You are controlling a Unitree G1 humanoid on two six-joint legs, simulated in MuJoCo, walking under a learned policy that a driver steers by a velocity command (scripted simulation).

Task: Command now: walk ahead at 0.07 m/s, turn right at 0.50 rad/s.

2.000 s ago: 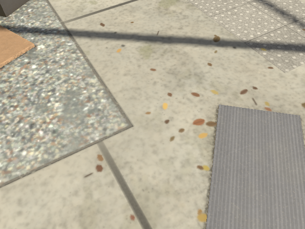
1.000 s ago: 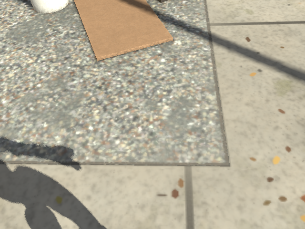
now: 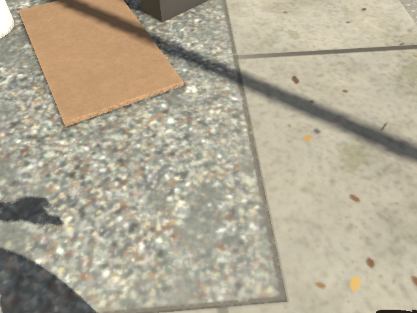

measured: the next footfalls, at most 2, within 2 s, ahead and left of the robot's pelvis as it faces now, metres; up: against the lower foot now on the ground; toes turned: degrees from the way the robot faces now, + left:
left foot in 0.04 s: +0.12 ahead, +0.13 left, +0.00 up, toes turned -7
right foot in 0.42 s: +0.04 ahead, -0.13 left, +0.00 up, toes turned -17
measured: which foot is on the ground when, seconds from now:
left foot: up 0.00-0.02, down 0.04-0.42, up 0.44-0.90, down 0.92-1.00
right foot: down 0.00-0.04, up 0.06-0.40, down 0.42-0.94, up 0.96-1.00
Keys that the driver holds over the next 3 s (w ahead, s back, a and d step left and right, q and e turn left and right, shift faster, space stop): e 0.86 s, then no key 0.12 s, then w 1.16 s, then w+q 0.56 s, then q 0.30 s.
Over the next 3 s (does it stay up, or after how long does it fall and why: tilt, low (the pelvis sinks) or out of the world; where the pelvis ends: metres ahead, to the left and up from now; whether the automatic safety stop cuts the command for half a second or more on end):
stays up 0.77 -0.48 0.00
